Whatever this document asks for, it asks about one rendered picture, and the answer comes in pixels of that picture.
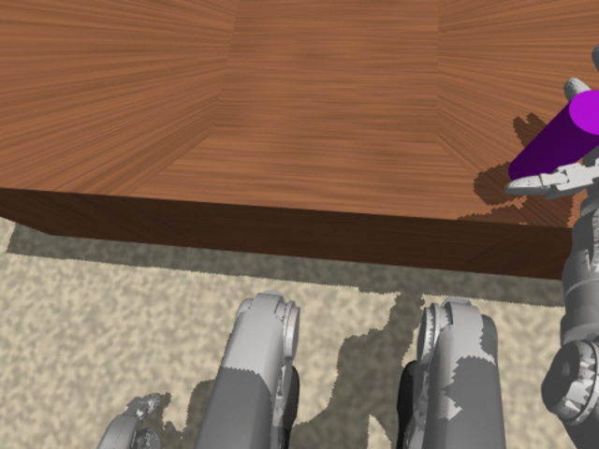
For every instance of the left robot foot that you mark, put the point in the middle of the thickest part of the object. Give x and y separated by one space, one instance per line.
291 408

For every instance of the right robot hand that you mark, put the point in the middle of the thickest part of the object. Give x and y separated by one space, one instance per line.
569 179

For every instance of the right robot arm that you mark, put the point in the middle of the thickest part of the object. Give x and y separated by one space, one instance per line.
571 387

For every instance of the left robot hand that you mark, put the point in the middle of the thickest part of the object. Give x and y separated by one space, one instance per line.
122 432

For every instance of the can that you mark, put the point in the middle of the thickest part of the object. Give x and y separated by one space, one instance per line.
567 138

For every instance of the right robot foot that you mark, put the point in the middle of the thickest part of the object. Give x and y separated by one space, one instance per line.
405 403

